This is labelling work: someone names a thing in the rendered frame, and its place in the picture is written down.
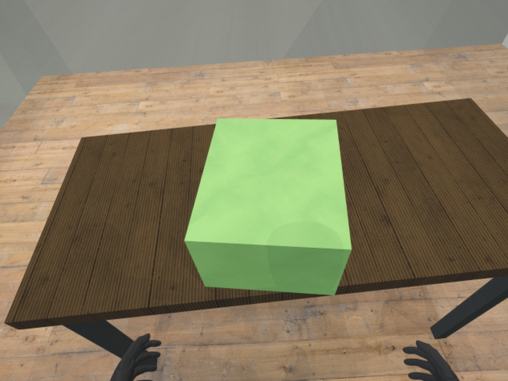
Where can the robot left hand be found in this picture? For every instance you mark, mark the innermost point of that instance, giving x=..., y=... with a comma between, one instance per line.
x=127, y=369

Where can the table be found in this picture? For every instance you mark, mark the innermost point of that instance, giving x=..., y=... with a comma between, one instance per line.
x=426, y=189

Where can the carton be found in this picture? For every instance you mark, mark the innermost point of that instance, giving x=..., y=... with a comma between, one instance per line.
x=270, y=213

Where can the robot right hand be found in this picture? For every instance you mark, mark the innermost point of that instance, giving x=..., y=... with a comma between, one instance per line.
x=436, y=364

